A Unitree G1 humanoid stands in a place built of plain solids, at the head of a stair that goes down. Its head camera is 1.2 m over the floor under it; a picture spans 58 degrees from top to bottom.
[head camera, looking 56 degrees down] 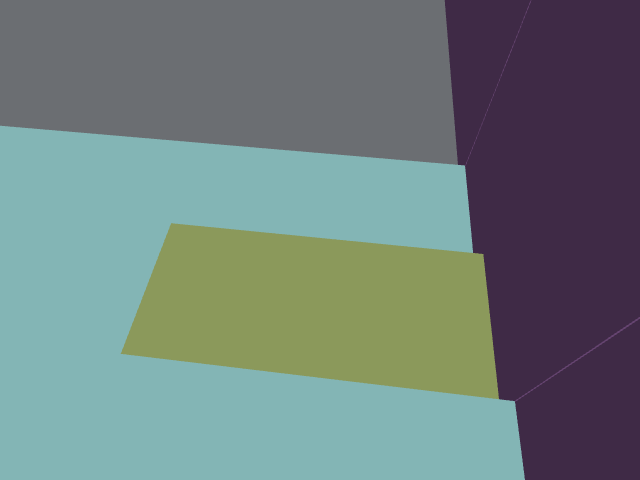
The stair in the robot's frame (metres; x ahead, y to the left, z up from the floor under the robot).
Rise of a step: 0.11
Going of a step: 0.54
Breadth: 1.15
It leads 7 degrees to the right of straight ahead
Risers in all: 3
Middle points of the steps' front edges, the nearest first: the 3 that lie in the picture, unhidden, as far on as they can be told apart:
0.36 0.05 0.00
0.89 -0.01 -0.11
1.43 -0.08 -0.22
